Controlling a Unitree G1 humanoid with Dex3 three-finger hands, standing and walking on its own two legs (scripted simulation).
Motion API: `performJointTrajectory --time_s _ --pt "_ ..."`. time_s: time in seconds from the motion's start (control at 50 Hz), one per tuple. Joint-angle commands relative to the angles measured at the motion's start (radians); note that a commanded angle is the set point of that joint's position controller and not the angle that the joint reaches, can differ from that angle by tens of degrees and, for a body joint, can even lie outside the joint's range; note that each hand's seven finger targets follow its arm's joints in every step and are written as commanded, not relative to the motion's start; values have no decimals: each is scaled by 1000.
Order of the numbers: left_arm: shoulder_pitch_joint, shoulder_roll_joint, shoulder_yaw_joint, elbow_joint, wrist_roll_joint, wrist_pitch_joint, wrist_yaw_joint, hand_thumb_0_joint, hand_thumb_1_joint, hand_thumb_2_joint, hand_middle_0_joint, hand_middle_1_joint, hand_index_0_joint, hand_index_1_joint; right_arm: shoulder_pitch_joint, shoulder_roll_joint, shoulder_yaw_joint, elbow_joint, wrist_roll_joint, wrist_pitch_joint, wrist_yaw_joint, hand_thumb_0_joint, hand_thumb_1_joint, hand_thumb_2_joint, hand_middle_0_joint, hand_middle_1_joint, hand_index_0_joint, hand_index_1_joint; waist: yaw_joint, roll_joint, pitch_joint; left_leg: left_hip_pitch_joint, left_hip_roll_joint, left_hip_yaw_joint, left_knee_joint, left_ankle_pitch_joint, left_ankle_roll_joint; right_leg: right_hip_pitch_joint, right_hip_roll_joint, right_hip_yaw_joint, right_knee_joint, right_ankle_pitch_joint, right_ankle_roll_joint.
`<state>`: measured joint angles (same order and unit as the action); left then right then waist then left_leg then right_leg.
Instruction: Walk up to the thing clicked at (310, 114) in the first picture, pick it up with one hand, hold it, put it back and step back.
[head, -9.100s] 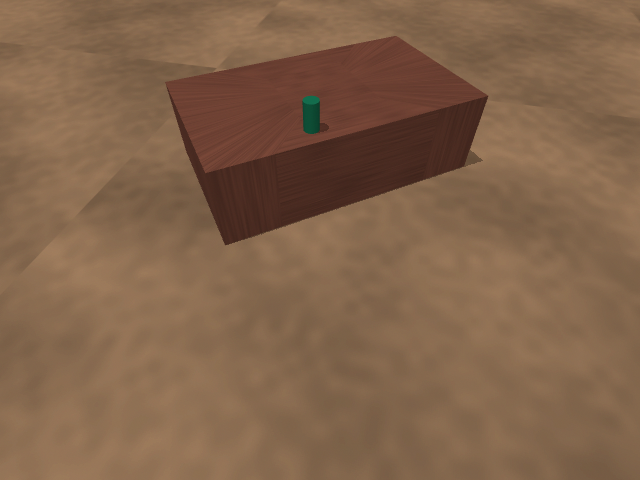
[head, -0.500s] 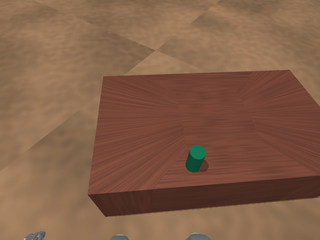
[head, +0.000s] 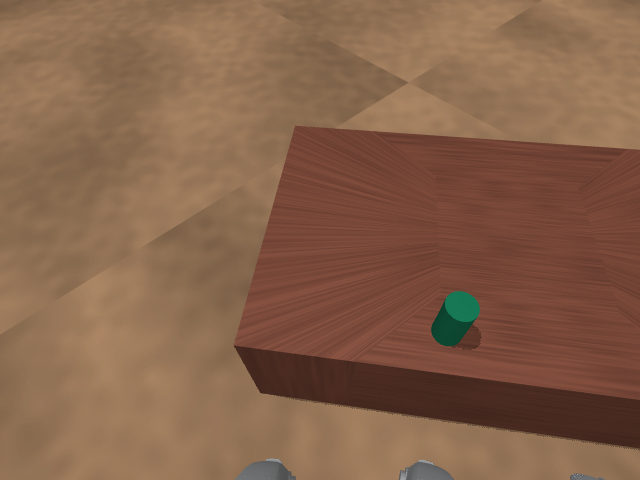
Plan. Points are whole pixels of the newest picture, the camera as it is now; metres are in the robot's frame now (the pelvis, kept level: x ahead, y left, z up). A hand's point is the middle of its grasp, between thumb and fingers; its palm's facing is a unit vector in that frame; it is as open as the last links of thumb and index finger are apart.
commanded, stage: walk up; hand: right
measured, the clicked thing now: (453, 319) +0.45 -0.24 -0.28
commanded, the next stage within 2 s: stand in 1.36 s
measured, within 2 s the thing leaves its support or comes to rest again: neither
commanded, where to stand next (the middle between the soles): +0.07 +0.01 m, yaw -5 degrees
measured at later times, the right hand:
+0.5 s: hand out of the picture +0.10 -0.23 -0.13, palm faces +0.01 +0.94 -0.34, open 7.4 cm
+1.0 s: hand out of the picture +0.08 -0.24 -0.11, palm faces +0.10 +0.93 -0.34, open 7.4 cm
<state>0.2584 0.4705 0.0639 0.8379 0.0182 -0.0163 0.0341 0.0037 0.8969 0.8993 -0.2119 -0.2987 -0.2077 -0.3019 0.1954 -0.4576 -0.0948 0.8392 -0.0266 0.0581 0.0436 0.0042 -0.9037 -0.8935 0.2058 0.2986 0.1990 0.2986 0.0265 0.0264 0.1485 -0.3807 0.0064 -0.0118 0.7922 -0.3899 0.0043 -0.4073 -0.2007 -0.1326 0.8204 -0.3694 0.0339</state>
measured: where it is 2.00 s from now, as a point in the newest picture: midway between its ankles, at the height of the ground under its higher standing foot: outside the picture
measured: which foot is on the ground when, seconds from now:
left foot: down 0.00-1.00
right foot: down 0.00-0.02, up 0.04-0.28, down 0.30-1.00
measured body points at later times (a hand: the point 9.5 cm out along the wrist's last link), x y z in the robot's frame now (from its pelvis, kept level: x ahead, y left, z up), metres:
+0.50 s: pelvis +0.01 +0.03 +0.02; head +0.04 +0.01 +0.47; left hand +0.08 +0.34 -0.10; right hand +0.10 -0.28 -0.11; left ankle +0.02 +0.13 -0.70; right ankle +0.01 -0.10 -0.70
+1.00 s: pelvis +0.01 +0.03 +0.04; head +0.02 +0.02 +0.49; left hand +0.13 +0.32 -0.08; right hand +0.07 -0.29 -0.08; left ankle +0.02 +0.13 -0.70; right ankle +0.01 -0.10 -0.70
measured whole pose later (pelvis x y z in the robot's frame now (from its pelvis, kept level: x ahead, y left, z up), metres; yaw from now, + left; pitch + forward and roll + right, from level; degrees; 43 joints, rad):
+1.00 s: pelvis +0.01 +0.03 +0.04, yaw -5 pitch -3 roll +0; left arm 0.08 0.36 -0.01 1.12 0.00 -0.02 -0.01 0.00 0.90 0.90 -0.21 -0.30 -0.20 -0.30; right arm 0.07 -0.37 -0.02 1.12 0.00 -0.01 0.01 0.00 -0.90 -0.89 0.21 0.30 0.20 0.30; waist -0.01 0.00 0.06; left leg -0.12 0.01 0.08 0.36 -0.20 0.01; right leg -0.15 -0.01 0.03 0.38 -0.18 0.01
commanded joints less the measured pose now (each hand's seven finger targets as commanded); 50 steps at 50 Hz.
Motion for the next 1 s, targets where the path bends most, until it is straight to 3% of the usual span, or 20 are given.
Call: performJointTrajectory --time_s 0.0,0.02,0.04,0.08,0.1,0.18,0.22,0.24,0.28,0.3,0.32,0.34,0.36,0.38,0.42,0.46,0.52,0.58,0.7,0.98 --pt "18 101 20 -78 -13 0 14 0 900 900 -200 -300 -200 -300 111 -275 -73 -66 -32 -41 -20 0 -900 -900 200 300 200 300 -61 257 -171 244 246 -490 -395 -5 164 -294 126 44 281 -265 -59" --pt "-24 188 41 -62 -12 1 36 0 900 900 -200 -300 -200 -300 80 -334 -81 -75 -7 -42 -22 0 -900 -900 200 300 200 300 -91 218 -157 101 349 -600 -459 -97 283 -228 138 131 316 -345 -68" --pt "-71 224 42 -51 -6 -5 40 0 900 900 -200 -300 -200 -300 46 -317 -78 -69 -4 -40 -25 0 -900 -900 200 300 200 300 -90 179 -88 -5 346 -603 -481 -153 308 -187 112 167 326 -317 -71" --pt "1 196 46 -1 -22 -9 22 0 900 900 -200 -300 -200 -300 -35 -202 -37 -84 -3 -48 -39 0 -900 -900 200 300 200 300 -35 99 -69 59 204 -331 -360 102 225 -183 115 202 293 -194 -63" --pt "51 178 42 19 -26 -13 15 0 900 900 -200 -300 -200 -300 -36 -189 -26 -83 3 -56 -44 0 -900 -900 200 300 200 300 -13 115 -100 100 196 -281 -323 209 207 -165 119 182 254 -136 -63" --pt "25 161 35 36 -11 -18 0 0 900 900 -200 -300 -200 -300 -39 -210 -26 -66 0 -67 -46 0 -900 -900 200 300 200 300 -37 158 -119 87 232 -283 -333 143 221 -46 130 136 71 -135 -52" --pt "18 150 31 39 -6 -24 -5 0 900 900 -200 -300 -200 -300 -37 -208 -22 -60 5 -71 -49 0 -900 -900 200 300 200 300 -35 144 -129 78 250 -271 -303 204 224 18 150 128 -20 -140 -56" --pt "27 142 31 48 -4 -28 -6 0 900 900 -200 -300 -200 -300 -53 -208 -17 -56 9 -71 -50 0 -900 -900 200 300 200 300 -20 128 -131 43 246 -248 -275 225 214 92 167 116 -106 -94 -60" --pt "38 140 33 69 1 -38 -5 0 900 900 -200 -300 -200 -300 -80 -170 3 -53 21 -70 -48 0 -900 -900 200 300 200 300 12 69 -140 -17 195 -175 -195 261 145 231 188 123 -308 80 -77" --pt "36 172 41 68 7 -46 -2 0 900 900 -200 -300 -200 -300 -80 -129 17 -56 29 -72 -49 0 -900 -900 200 300 200 300 17 -12 -161 -54 160 -138 -119 260 99 284 118 247 -350 154 -103" --pt "11 216 43 59 13 -55 -2 0 900 900 -200 -300 -200 -300 -80 -101 22 -56 34 -72 -46 0 -900 -900 200 300 200 300 -3 -118 -157 -79 54 -68 -27 155 38 244 -25 486 -418 165 -169" --pt "-55 248 41 51 6 -52 -9 0 900 900 -200 -300 -200 -300 -75 -126 11 -30 31 -66 -55 0 -900 -900 200 300 200 300 -25 -148 -131 6 25 -11 -8 -97 28 104 -121 561 -419 112 -255" --pt "-115 225 30 34 3 -48 -14 0 900 900 -200 -300 -200 -300 -31 -134 5 9 24 -72 -58 0 -900 -900 200 300 200 300 -59 -146 -126 138 43 -34 -60 -84 32 8 -111 522 -382 141 -254" --pt "-129 176 13 37 -5 -44 -18 0 900 900 -200 -300 -200 -300 -19 -137 6 26 21 -82 -56 0 -900 -900 200 300 200 300 -75 -95 -120 186 56 -63 -188 -4 39 -15 -43 410 -349 172 -191" --pt "-115 131 -4 51 -15 -45 -19 0 900 900 -200 -300 -200 -300 -86 -154 7 36 26 -95 -47 0 -900 -900 200 300 200 300 -36 -41 -165 168 115 -142 -269 214 81 91 84 242 -282 287 -93" --pt "-75 141 -3 82 -10 -46 -21 0 900 900 -200 -300 -200 -300 -117 -145 18 41 29 -97 -45 0 -900 -900 200 300 200 300 -10 -87 -214 152 134 -129 -261 204 97 173 94 248 -314 243 -93" --pt "-140 140 -8 89 -18 -46 -21 0 900 900 -200 -300 -200 -300 -97 -126 32 87 27 -97 -46 0 -900 -900 200 300 200 300 -30 -71 -220 176 106 -78 -302 302 58 223 63 267 -308 367 -100" --pt "-147 128 -17 113 -24 -38 -18 0 900 900 -200 -300 -200 -300 -128 -131 37 118 27 -98 -47 0 -900 -900 200 300 200 300 -15 -43 -215 189 129 -92 -346 352 64 241 85 237 -322 371 -83" --pt "-195 108 -31 165 -25 -22 -24 0 900 900 -200 -300 -200 -300 -176 -130 43 167 19 -99 -44 0 -900 -900 200 300 200 300 -9 23 -165 184 159 -106 -487 240 52 258 112 220 -390 253 -65" --pt "-235 107 -28 224 -12 -29 -28 0 900 900 -200 -300 -200 -300 -185 -111 35 224 17 -94 -40 0 -900 -900 200 300 200 300 -27 -47 -189 297 120 -19 -502 228 24 262 76 261 -519 338 -58"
